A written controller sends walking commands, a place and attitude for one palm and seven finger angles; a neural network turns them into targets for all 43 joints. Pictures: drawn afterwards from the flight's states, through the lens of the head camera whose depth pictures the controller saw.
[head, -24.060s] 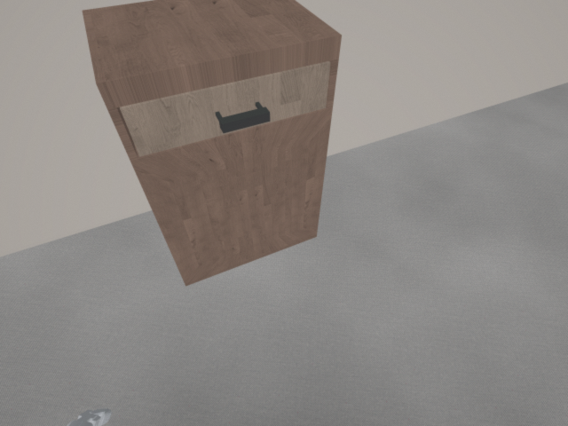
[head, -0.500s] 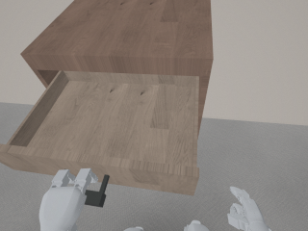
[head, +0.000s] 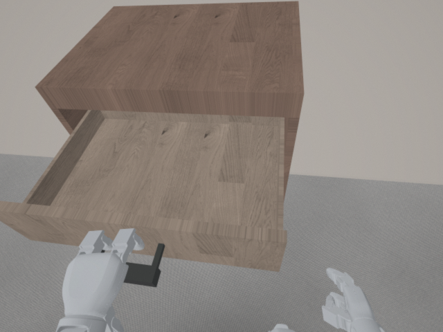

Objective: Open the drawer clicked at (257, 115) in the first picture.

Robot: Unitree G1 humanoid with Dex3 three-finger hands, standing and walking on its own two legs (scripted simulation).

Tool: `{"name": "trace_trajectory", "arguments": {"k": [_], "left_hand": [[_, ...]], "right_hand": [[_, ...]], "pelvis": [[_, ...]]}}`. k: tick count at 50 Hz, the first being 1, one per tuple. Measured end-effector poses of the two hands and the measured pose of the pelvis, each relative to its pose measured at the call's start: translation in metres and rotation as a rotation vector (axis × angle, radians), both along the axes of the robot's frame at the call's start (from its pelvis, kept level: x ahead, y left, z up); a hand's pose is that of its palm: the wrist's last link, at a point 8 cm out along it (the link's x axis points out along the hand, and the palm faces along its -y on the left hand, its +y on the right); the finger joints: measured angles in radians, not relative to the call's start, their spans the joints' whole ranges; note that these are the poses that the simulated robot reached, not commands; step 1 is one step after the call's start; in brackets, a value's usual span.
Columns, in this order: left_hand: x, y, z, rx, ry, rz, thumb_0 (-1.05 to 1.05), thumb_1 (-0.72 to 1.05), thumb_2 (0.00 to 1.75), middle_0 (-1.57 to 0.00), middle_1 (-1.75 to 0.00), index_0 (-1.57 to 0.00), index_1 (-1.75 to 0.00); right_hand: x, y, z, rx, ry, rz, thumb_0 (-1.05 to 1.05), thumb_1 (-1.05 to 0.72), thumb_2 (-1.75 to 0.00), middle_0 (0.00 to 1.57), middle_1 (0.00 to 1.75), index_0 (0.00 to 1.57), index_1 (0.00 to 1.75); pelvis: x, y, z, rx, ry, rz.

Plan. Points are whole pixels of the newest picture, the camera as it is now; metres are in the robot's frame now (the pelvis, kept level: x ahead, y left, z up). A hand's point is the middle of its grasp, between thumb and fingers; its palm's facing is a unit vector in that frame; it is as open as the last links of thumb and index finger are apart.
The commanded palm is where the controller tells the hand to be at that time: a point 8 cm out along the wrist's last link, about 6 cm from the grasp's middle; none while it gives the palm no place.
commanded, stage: lift the hand off the handle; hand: left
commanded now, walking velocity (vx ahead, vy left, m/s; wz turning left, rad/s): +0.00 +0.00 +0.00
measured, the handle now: (127, 258) +0.23 +0.21 +0.01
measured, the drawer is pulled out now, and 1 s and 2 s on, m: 0.28 0.28 0.28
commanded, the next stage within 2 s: draw the hand back to the body in 1.08 s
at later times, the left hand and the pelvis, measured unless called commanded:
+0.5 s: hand (96, 267) +0.20 +0.22 +0.07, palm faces +0.04 -0.13 -0.99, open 13.1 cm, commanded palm +0.17 +0.21 +0.15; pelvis +0.02 +0.02 +0.02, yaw -1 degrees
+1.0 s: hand (71, 238) +0.20 +0.22 +0.16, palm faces +0.15 -0.13 -0.98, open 13.8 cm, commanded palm +0.16 +0.21 +0.21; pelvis +0.03 +0.02 +0.04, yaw -1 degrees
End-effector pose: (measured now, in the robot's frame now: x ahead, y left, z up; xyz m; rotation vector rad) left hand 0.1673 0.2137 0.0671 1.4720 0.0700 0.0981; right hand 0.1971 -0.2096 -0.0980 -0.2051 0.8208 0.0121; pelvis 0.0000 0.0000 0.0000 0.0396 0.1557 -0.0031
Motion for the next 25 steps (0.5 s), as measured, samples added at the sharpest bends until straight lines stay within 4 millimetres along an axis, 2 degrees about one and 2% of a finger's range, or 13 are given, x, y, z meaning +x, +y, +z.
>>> {"name": "trace_trajectory", "arguments": {"k": [11,15,25], "left_hand": [[0.001,0.007,0.028,-0.015,-0.011,0.010,0.00,-0.49,0.30,-0.32,-1.20,-0.39,-1.24],[0.002,0.008,0.032,-0.019,0.010,-0.002,0.00,-0.49,0.30,-0.32,-1.20,-0.42,-1.24],[0.005,0.011,0.058,-0.035,-0.021,-0.010,0.00,-0.49,0.30,-0.34,-1.21,-0.44,-1.25]], "right_hand": [[0.010,0.003,0.013,-0.010,-0.006,0.018,0.02,-0.90,-0.90,0.20,0.30,0.20,0.30],[0.017,0.009,0.018,-0.006,-0.020,0.032,0.02,-0.90,-0.90,0.20,0.30,0.20,0.30],[0.033,0.028,0.030,0.031,-0.050,0.070,0.02,-0.90,-0.90,0.20,0.30,0.20,0.30]], "pelvis": [[0.009,0.009,0.011,-0.008,-0.037,-0.004],[0.013,0.012,0.014,-0.012,-0.047,-0.007],[0.021,0.019,0.020,-0.024,-0.073,-0.010]]}}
